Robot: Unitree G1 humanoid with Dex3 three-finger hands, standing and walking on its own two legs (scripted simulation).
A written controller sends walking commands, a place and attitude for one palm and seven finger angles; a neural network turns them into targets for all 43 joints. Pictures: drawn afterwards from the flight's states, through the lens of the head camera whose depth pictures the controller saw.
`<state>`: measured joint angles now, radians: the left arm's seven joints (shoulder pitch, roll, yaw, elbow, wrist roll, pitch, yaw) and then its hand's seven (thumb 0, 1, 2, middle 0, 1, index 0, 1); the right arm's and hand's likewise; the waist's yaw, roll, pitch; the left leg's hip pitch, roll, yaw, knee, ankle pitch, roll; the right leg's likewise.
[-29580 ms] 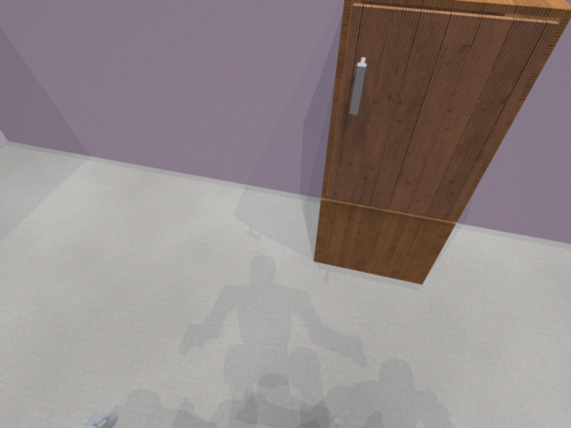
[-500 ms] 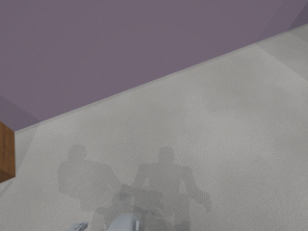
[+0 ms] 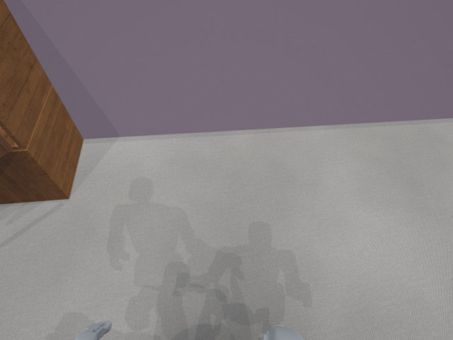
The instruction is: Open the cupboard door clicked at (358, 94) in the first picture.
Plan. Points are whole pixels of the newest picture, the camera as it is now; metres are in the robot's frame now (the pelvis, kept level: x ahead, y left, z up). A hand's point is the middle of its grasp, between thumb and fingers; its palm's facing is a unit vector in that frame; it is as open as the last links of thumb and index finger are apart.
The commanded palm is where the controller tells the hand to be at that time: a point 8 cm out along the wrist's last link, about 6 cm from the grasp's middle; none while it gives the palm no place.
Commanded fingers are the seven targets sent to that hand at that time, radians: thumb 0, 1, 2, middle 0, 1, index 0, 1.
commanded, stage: turn to face it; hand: left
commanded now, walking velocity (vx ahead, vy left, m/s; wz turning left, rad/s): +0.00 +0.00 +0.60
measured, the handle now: out of the picture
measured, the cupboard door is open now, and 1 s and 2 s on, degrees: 41 41 41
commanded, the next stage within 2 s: take the last steps up to it in 1.22 s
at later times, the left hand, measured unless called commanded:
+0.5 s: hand out of the picture +0.01 +0.17 -0.17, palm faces +0.34 -0.91 -0.24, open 7.3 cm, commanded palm none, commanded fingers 0.00 0.90 0.90 -0.20 -0.30 -0.20 -0.30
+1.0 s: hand out of the picture +0.03 +0.19 -0.16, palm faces +0.56 -0.77 -0.29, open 7.4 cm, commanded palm none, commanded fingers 0.00 0.90 0.90 -0.20 -0.30 -0.20 -0.30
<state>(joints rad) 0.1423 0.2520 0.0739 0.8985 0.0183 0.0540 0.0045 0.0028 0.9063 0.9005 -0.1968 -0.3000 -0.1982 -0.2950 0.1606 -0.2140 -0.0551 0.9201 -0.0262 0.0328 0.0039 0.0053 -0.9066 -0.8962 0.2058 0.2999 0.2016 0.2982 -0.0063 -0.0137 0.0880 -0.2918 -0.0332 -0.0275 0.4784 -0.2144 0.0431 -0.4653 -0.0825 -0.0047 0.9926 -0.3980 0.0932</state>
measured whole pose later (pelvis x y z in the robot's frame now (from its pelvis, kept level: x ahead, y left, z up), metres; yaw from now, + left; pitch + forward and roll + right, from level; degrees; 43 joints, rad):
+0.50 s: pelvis +0.02 -0.04 -0.01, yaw +20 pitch +0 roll +2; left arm 0.22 0.20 0.05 0.90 0.02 0.00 0.02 0.00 0.91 0.90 -0.20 -0.30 -0.20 -0.30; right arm 0.11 -0.24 -0.08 0.95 -0.01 0.08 0.03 0.01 -0.91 -0.90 0.20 0.30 0.20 0.30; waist -0.01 -0.04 0.13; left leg -0.38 0.02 0.08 0.75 -0.42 -0.05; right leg -0.16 -0.14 -0.25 0.56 -0.39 0.02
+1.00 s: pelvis +0.05 -0.05 -0.01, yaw +36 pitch +1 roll +1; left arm 0.14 0.22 0.05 0.87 0.02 0.02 0.01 0.00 0.90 0.90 -0.20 -0.30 -0.20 -0.30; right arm 0.19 -0.23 -0.08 0.93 -0.02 0.05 0.01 0.01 -0.91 -0.90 0.21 0.30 0.20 0.30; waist -0.02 0.04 0.08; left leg -0.36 -0.06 -0.13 0.64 -0.33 -0.02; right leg -0.29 -0.02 -0.04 0.58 -0.31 0.01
